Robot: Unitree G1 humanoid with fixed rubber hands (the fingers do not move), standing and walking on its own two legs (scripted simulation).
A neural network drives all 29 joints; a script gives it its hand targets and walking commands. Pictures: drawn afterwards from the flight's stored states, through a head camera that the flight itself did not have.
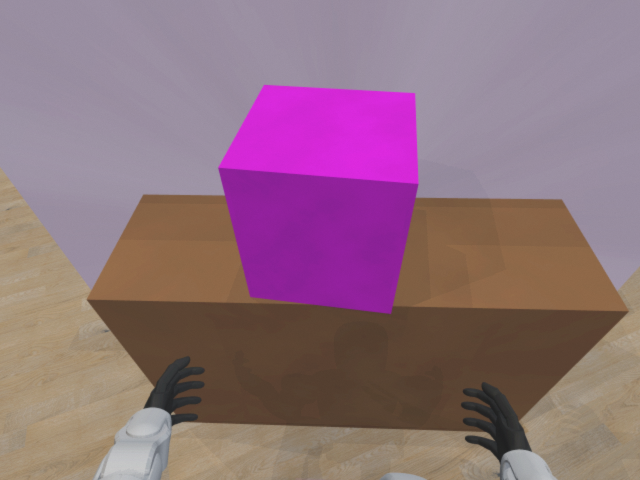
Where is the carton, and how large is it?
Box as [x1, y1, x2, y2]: [218, 85, 418, 313]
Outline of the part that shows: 264,85 218,167 250,296 390,313 418,183 414,93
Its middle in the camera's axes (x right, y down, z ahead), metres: +0.01 -0.06 +0.67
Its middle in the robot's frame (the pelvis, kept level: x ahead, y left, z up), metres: +0.53 +0.01 +0.03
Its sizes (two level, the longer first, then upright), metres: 0.254 0.238 0.288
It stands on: a pedestal, 0.64 m high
